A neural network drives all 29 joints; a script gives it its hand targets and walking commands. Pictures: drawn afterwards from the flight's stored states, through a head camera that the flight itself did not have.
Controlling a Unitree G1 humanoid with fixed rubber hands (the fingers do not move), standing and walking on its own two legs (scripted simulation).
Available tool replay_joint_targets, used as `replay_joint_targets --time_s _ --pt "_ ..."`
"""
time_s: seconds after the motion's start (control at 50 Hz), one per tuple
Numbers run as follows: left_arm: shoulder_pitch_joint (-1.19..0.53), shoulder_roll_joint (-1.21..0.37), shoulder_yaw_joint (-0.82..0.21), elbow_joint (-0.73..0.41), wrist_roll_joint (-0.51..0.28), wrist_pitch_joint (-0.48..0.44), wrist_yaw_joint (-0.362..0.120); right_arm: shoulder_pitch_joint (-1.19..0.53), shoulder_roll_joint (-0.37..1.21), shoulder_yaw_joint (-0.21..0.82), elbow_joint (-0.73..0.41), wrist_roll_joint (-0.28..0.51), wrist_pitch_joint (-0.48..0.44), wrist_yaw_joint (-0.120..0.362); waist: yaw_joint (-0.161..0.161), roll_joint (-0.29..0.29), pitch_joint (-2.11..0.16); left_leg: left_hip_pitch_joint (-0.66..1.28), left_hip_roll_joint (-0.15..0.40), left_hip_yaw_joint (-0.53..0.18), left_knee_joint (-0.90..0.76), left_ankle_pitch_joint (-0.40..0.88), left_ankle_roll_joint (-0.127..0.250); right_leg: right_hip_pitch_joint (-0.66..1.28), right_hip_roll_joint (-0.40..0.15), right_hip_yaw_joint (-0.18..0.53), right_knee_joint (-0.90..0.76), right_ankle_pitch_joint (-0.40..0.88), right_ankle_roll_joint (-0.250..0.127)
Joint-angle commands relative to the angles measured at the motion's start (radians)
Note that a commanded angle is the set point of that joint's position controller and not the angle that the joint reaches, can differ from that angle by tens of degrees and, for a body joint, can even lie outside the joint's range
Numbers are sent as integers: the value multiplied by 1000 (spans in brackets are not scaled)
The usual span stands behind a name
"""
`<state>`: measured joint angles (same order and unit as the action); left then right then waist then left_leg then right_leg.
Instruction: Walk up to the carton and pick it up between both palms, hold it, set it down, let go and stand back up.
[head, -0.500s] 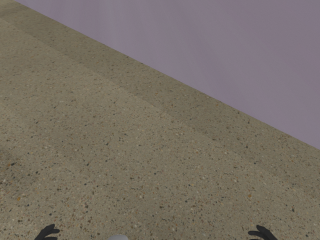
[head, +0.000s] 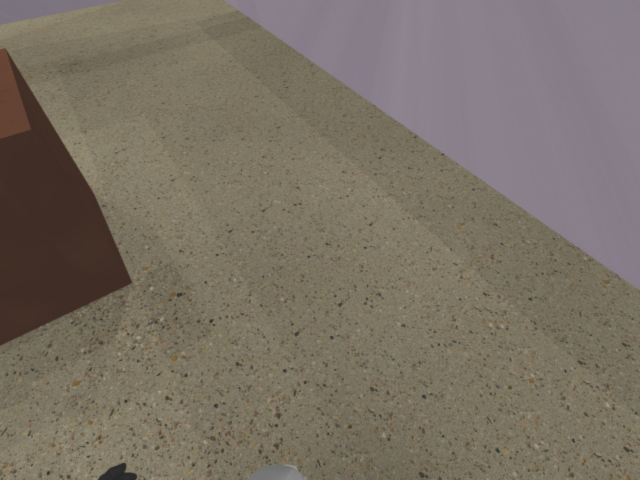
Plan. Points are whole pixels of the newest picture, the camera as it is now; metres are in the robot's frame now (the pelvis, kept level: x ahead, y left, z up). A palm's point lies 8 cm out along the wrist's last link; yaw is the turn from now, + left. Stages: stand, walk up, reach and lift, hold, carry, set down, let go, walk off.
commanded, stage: walk up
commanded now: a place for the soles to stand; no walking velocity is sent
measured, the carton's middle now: out of the picture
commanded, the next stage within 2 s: none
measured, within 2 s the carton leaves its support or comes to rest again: neither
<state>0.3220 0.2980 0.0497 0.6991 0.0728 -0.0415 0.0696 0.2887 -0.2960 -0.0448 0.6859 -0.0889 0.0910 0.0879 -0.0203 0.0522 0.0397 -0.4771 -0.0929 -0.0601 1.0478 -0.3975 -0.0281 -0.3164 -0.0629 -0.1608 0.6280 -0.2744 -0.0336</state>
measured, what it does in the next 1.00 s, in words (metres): steps to the left, turning left: left foot, then right foot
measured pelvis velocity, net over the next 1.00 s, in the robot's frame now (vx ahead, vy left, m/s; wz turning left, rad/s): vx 0.28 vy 0.29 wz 0.64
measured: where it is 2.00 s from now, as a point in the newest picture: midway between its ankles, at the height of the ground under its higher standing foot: (107, 401)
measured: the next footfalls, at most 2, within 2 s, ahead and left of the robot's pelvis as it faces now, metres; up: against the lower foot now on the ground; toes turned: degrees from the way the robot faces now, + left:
left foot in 0.32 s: +0.17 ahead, +0.27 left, +0.00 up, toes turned +21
right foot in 0.74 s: +0.41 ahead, +0.18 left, +0.00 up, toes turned +21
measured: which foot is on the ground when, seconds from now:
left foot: up 0.00-0.30, down 0.32-0.76, up 0.78-1.00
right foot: down 0.00-0.34, up 0.36-0.72, down 0.74-1.00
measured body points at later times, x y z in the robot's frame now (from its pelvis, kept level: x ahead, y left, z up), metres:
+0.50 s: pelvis +0.13 +0.16 -0.01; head +0.14 +0.20 +0.44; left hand +0.12 +0.45 -0.13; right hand +0.33 -0.07 -0.09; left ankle +0.13 +0.26 -0.72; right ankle +0.13 -0.01 -0.64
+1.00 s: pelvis +0.28 +0.29 +0.00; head +0.30 +0.28 +0.45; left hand +0.13 +0.55 -0.09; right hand +0.54 +0.15 -0.11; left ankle +0.27 +0.46 -0.66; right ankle +0.37 +0.17 -0.72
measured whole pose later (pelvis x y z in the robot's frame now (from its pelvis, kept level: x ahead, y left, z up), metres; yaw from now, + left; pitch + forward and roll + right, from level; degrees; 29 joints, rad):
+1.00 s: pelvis +0.28 +0.29 +0.00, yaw +37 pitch -4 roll -2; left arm 0.42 0.30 0.04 0.72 0.06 -0.07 0.06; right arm 0.25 -0.32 -0.08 0.65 -0.04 0.05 0.10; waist 0.03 0.09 0.10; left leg -0.59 0.06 -0.05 1.08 -0.32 -0.04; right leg -0.19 -0.15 -0.23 0.60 -0.31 0.02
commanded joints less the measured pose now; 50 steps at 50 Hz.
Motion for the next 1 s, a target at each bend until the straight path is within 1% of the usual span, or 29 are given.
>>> replay_joint_targets --time_s 0.0,0.06,0.12,0.18,0.22,0.24,0.26,0.28,0.3,0.32,0.34,0.36,0.38,0.4,0.44,0.48,0.56,0.62,0.64,0.68,0.7,0.72,0.74,0.76,0.78,0.8,0.84,0.92,0.98 --pt "19 154 50 -38 -5 -37 1 -12 -125 -43 -83 8 -13 27 17 -170 73 -245 160 -60 125 130 -40 134 -331 257 -427 -250 -151" --pt "15 185 61 -27 -1 -41 -2 -83 -78 -28 -94 39 -17 42 34 -227 85 -229 196 -13 42 137 -42 130 -337 137 -435 -254 -178" --pt "51 211 68 -17 3 -47 -4 -152 -64 -25 -103 54 -31 51 57 -235 102 -177 226 27 -106 145 -26 137 -341 34 -440 -220 -177" --pt "39 244 78 -17 0 -40 -5 -170 -50 -30 -102 63 -55 57 52 -254 78 0 211 91 -264 150 5 99 -324 -83 -414 -199 -157" --pt "33 251 87 -20 -1 -30 -3 -161 -49 -39 -96 65 -70 56 42 -254 73 86 190 139 -322 146 27 90 -337 -103 -397 -224 -155" --pt "26 252 89 -21 -1 -22 -4 -140 -54 -46 -91 64 -77 51 28 -239 71 129 179 158 -344 130 37 87 -348 -106 -368 -236 -157" --pt "16 244 86 -22 -2 -12 -6 -91 -67 -57 -74 62 -85 42 -6 -186 58 207 159 174 -393 131 49 68 -341 -129 -282 -217 -153" --pt "30 206 75 -21 -3 -3 -12 1 -102 -76 -41 58 -95 25 -58 -73 9 321 115 164 -442 95 63 53 -289 -182 -62 -79 -133" --pt "87 140 55 -21 -8 5 -28 145 -159 -97 8 51 -104 -2 -118 98 -93 468 65 114 -485 54 93 23 -209 -216 244 25 -92" --pt "116 82 37 -91 -22 7 -52 182 -281 -117 2 42 -109 -25 -119 336 -72 566 237 -279 -593 -14 188 -256 -110 -183 487 -287 -33" --pt "43 105 37 -152 -52 9 -61 150 -360 -132 -12 72 -97 -38 -153 369 -68 545 368 -646 -763 -179 319 -414 -28 -9 594 -420 -10" --pt "-25 153 49 -157 -53 13 -65 127 -337 -121 0 104 -85 -48 -159 251 -34 495 381 -636 -827 -249 335 -426 -70 101 647 -384 -20" --pt "-17 151 48 -152 -58 9 -70 95 -301 -105 0 104 -80 -58 -126 199 -11 479 346 -522 -784 -75 304 -424 -84 122 667 -308 -22" --pt "26 131 39 -139 -62 -1 -72 64 -266 -96 -18 88 -79 -69 -99 173 -6 454 316 -424 -717 111 286 -400 -103 125 656 -244 -18" --pt "96 127 36 -115 -49 -15 -69 -9 -189 -75 -48 69 -87 -68 -47 152 9 322 283 -330 -676 268 276 -297 -129 138 571 -165 -3" --pt "104 118 34 -103 -51 -14 -65 -21 -138 -58 -54 58 -94 -56 -29 119 6 227 261 -298 -687 292 272 -230 -107 123 489 -129 19" --pt "31 77 17 -137 -53 -8 -58 34 -132 -50 -51 40 -102 -48 -49 77 37 227 253 -302 -692 445 270 -238 -70 92 244 -98 31" --pt "24 55 14 -146 -50 -21 -52 49 -147 -54 -50 39 -93 -42 -46 48 -7 189 205 -259 -631 480 213 -72 -20 55 77 35 6" --pt "53 58 18 -140 -46 -26 -49 37 -146 -51 -51 43 -91 -40 -22 18 -24 152 179 -253 -596 434 182 24 -3 49 23 107 -3" --pt "177 82 37 -116 -34 -29 -35 12 -123 -36 -53 54 -91 -34 58 -54 -67 3 127 -214 -477 289 116 302 4 55 -61 186 -25" --pt "270 122 51 -105 -21 -29 -24 8 -93 -26 -65 51 -94 -29 113 -109 -108 -119 85 -170 -317 214 72 472 -75 169 -76 88 -63" --pt "336 213 73 -107 8 -31 -10 65 -32 -4 -89 45 -96 -24 150 -288 -172 -238 -4 -64 0 -24 22 562 -383 564 -259 -292 -171" --pt "251 251 93 -106 5 -11 7 117 -93 -25 -76 34 -71 -33 92 -262 -119 -296 0 -8 188 -202 9 459 -548 840 -409 -612 -282" --pt "190 219 86 -107 -2 0 18 105 -142 -43 -76 17 -51 -33 65 -221 -30 -330 62 -20 274 -187 14 359 -551 861 -436 -708 -296" --pt "167 182 66 -106 -8 -3 16 54 -151 -54 -91 12 -45 -29 70 -192 47 -352 88 -29 297 -143 7 279 -512 757 -442 -672 -266" --pt "149 158 50 -104 -5 -13 13 6 -150 -60 -103 14 -46 -24 74 -136 102 -360 111 -50 289 -74 -3 217 -467 621 -430 -546 -232" --pt "98 139 34 -84 -8 -36 3 10 -99 -54 -103 26 -47 -5 50 -125 128 -293 141 -74 209 17 -14 118 -385 384 -419 -338 -184" --pt "34 180 45 -51 -8 -61 -7 -21 -18 -31 -113 58 -58 25 26 -242 108 -179 192 -25 29 97 -17 58 -338 168 -425 -193 -192" --pt "46 192 51 -38 -13 -66 -12 -88 -10 -30 -126 65 -74 38 37 -237 103 -68 208 36 -169 159 4 25 -303 42 -399 -135 -176"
